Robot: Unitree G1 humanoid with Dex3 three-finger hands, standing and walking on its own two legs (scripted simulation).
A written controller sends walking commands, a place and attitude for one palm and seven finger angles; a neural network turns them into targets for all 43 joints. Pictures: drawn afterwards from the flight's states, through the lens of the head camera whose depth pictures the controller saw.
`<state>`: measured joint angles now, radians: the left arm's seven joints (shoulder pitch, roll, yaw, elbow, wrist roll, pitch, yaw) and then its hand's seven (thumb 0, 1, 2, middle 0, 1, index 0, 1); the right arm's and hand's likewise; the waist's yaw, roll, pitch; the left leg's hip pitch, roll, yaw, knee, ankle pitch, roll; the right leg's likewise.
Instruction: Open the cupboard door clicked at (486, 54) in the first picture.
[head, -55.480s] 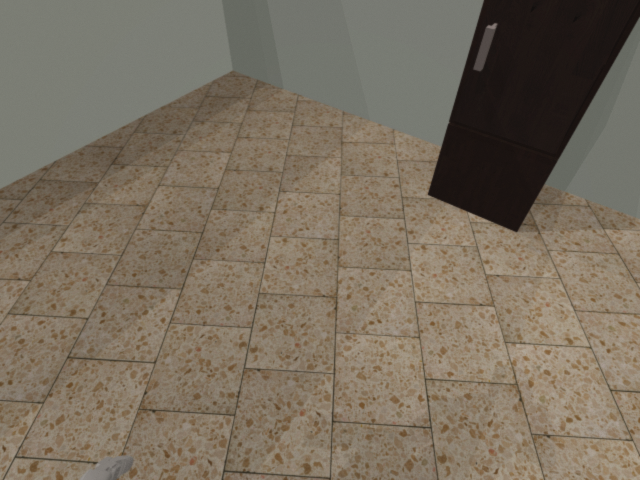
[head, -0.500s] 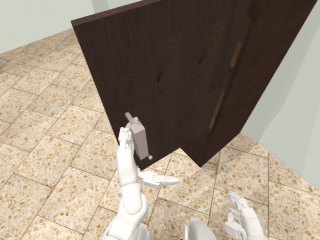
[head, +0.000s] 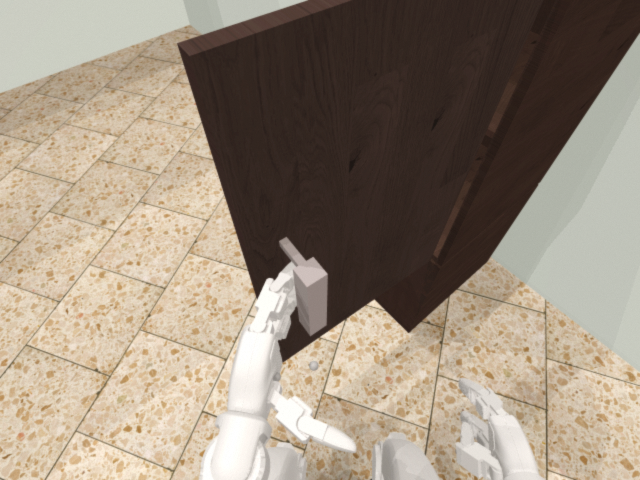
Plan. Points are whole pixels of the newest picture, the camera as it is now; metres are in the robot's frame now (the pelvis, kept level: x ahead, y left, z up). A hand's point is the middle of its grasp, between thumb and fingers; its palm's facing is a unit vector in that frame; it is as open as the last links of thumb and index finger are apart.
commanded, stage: slide the hand sideways off the handle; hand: left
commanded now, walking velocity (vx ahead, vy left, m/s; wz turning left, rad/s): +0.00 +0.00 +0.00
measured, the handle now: (301, 286) +0.34 +0.05 +0.05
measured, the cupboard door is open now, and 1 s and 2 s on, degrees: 86 86 86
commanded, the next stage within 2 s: draw the hand back to the body in 0.68 s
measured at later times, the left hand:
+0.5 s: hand (258, 410) +0.20 +0.08 +0.05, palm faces -0.03 -1.00 -0.01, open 16.3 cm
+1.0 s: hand (217, 413) +0.18 +0.11 +0.09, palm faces -0.06 -1.00 -0.07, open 16.3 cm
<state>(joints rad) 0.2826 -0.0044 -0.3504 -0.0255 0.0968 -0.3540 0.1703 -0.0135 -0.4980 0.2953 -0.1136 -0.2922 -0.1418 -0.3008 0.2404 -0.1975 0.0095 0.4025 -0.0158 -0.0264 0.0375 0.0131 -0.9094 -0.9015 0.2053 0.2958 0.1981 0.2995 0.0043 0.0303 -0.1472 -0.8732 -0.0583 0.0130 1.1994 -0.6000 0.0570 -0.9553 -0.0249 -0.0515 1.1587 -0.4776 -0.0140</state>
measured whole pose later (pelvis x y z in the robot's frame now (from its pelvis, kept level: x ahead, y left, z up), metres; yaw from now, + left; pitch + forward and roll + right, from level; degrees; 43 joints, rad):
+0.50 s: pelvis +0.01 -0.02 -0.01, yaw +1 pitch +17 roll -1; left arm 0.58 0.12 -0.17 -0.22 -0.06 -0.41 -0.02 -0.01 -0.50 0.30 -0.15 -0.30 -0.15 -0.30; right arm 0.23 -0.21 0.01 0.38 0.00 -0.05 -0.01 0.01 -0.91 -0.90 0.21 0.30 0.20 0.30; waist 0.02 0.03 -0.16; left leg -0.90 -0.04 -0.02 1.23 -0.62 0.02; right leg -0.98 -0.01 -0.09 1.19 -0.51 -0.05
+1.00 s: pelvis +0.00 -0.03 +0.00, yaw +1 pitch +13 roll -1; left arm 0.60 0.20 -0.02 -0.34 -0.17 -0.33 -0.14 -0.01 -0.50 0.30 -0.15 -0.30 -0.15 -0.30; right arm 0.26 -0.21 0.01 0.38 0.04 -0.05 -0.05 0.01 -0.91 -0.90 0.21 0.30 0.20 0.30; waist 0.01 0.05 -0.16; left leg -0.83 -0.03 -0.03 1.20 -0.60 0.02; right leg -0.90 0.00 -0.09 1.14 -0.48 -0.05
